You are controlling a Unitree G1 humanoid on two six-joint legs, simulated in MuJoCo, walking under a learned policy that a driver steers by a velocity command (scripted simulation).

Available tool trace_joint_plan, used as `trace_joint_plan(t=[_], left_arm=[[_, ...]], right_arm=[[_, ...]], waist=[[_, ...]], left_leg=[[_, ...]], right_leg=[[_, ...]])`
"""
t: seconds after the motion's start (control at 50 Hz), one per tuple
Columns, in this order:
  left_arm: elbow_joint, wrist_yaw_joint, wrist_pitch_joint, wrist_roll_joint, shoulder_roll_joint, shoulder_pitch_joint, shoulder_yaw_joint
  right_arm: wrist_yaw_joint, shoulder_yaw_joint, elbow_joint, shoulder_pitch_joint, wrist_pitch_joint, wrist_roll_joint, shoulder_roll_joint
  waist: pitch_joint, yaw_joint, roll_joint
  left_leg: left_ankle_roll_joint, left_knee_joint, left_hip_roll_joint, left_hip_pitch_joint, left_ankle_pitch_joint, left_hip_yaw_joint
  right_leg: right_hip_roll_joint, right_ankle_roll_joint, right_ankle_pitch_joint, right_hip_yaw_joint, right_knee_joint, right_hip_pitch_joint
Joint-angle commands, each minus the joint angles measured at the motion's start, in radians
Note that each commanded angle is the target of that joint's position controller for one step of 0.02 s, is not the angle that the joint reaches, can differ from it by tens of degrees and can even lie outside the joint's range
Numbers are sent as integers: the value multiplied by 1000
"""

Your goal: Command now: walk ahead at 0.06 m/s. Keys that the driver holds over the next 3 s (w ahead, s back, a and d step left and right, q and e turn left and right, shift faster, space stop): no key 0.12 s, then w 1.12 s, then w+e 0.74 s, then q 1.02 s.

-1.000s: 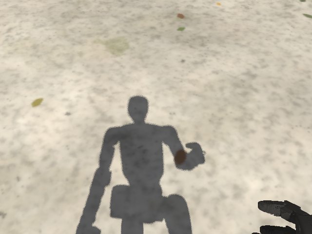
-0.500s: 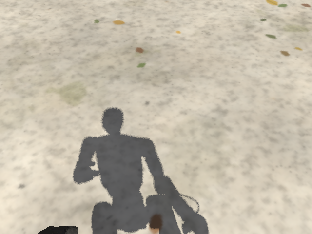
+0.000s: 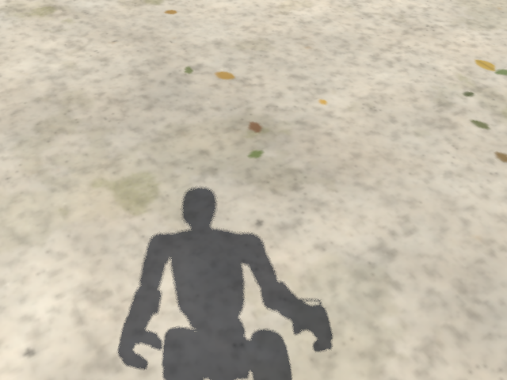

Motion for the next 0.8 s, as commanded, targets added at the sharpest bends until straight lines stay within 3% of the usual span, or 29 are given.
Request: trace_joint_plan(t=[0.02, 0.12, 0.16, 0.2, 0.24, 0.3, 0.38, 0.42, 0.44, 0.46, 0.48, 0.5, 0.52, 0.54, 0.56, 0.58, 0.62, 0.66, 0.7, 0.74, 0.76, 0.78, 0.8], left_arm=[[-8, 17, 22, -7, 107, 67, 19], [5, 22, 37, -8, 108, 61, 21], [24, 20, 41, -14, 99, 82, 23], [21, 20, 42, -21, 99, 68, 27], [14, 20, 23, -29, 88, 77, 24], [20, 16, -22, -34, 90, 128, 26], [39, 2, -50, -39, 105, 218, 34], [33, -3, -54, -38, 108, 220, 35], [8, -7, -56, -35, 96, 163, 30], [-33, -15, -65, -31, 66, 70, 20], [-69, -15, -75, -44, 45, -14, 13], [-112, -19, -80, -61, 80, -92, 20], [-133, -23, -78, -72, 79, -125, 20], [-142, -25, -76, -71, 62, -120, 18], [-134, -21, -69, -60, 67, -88, 25], [-125, -17, -60, -52, 67, -46, 28], [-107, -17, -46, -33, 31, -14, 20], [-98, -15, -33, -38, 54, -7, 31], [-87, -10, -21, -38, 80, 18, 46], [-41, -3, -16, -37, 121, 158, 79], [-10, -1, -21, -33, 177, 284, 104], [-5, -7, -25, -26, 271, 355, 109], [-6, -27, -42, -18, 234, 336, 90]], right_arm=[[3, -21, -29, -33, 0, 7, -103], [4, -23, 17, -17, -13, 7, -114], [2, -25, 40, -3, -7, 15, -114], [0, -34, 48, 3, -1, 26, -129], [1, -35, 45, 2, -17, 29, -128], [15, -37, 43, 8, -60, 35, -119], [44, -39, 39, 36, -102, 38, -104], [57, -44, 50, 89, -115, 38, -103], [61, -51, 72, 169, -119, 40, -116], [60, -67, 114, 325, -115, 37, -162], [55, -74, 135, 454, -104, 21, -205], [49, -47, 123, 357, -106, 27, -158], [44, -28, 110, 315, -108, 23, -107], [41, -14, 104, 282, -106, 20, -82], [36, -6, 86, 219, -101, 20, -79], [27, -6, 60, 143, -86, 16, -99], [11, -26, 37, 89, -70, 13, -169], [6, -44, 49, 132, -75, 30, -209], [6, -45, 58, 151, -75, 45, -189], [7, -33, 58, 148, -72, 31, -143], [8, -15, 51, 149, -68, 17, -80], [7, 10, 20, 231, -79, -5, 32], [11, -4, 8, 243, -92, 33, -13]], waist=[[-38, 5, 81], [-72, -4, 48], [-80, -4, 37], [-12, -14, 10], [76, -13, 4], [101, -1, 8], [10, 5, -46], [-38, -19, -50], [-65, -64, -16], [-103, -139, 79], [-118, -224, 279], [-39, -174, 211], [13, -144, 146], [64, -107, 68], [91, -68, 44], [113, -29, 66], [98, -7, 106], [65, 0, 115], [66, 22, 97], [20, 96, 71], [-24, 150, -65], [-118, 93, -403], [-141, 69, -379]], left_leg=[[92, -52, 68, 159, 239, -86], [90, -10, 48, 201, 377, -63], [98, -7, 25, 203, 169, -44], [117, -9, 8, 137, -215, -47], [137, -32, 19, 50, -397, -85], [163, 4, 34, 4, -306, -119], [162, 172, -5, 5, 65, -62], [169, 229, -21, 51, 189, -45], [198, 192, -6, 169, 203, -92], [272, 68, 74, 403, 161, -276], [416, -154, 308, 564, 218, -629], [407, -147, 363, 549, 165, -680], [365, -131, 350, 511, 116, -605], [314, -166, 331, 430, 73, -518], [262, -208, 301, 324, 19, -435], [227, -258, 255, 189, -32, -344], [173, -307, 149, -30, -48, -151], [163, -315, 136, -62, -108, -102], [148, -273, 154, -51, -147, -98], [112, -78, 128, -46, -7, -60], [62, 243, 57, -108, 33, 29], [16, 654, -64, -309, -366, 59], [36, 851, -85, -424, -397, -63]], right_leg=[[-62, 7, 40, 46, -56, -90], [-83, 6, 188, 57, -37, -37], [-65, -1, 26, 37, -34, -39], [-63, -32, -214, 45, -20, -107], [-86, -61, -316, 81, -17, -151], [-109, -90, -255, 121, 27, -131], [-130, -104, 65, 175, 110, -22], [-128, -97, 278, 180, 192, -21], [-92, -73, 394, 131, 294, -115], [-21, -24, 460, 49, 525, -340], [40, 12, -84, 53, 895, -592], [-32, -20, -333, 155, 982, -761], [-85, -41, -334, 174, 1001, -817], [-135, -44, -285, 168, 913, -817], [-176, -32, -213, 161, 781, -742], [-186, -10, -158, 139, 640, -613], [-143, 22, -15, 60, 402, -299], [-91, 40, 101, 11, 299, -143], [-79, 33, 149, -3, 232, -67], [-46, 0, 88, -27, 211, 75], [-132, -44, 7, 100, 130, 183], [-364, -172, -188, 572, -77, 315], [-446, -245, -497, 945, -316, 284]])
Next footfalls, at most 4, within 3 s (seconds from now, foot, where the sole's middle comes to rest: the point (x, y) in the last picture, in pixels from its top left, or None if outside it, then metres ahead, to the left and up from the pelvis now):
0.76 right None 0.30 -0.18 -0.77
1.36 left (238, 333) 0.64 0.07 -0.77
1.92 right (336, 259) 0.89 -0.22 -0.77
2.40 left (300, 195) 1.15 -0.12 -0.77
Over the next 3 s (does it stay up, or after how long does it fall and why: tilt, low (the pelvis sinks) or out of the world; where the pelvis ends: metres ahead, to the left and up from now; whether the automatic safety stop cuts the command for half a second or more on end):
stays up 1.04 -0.23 0.01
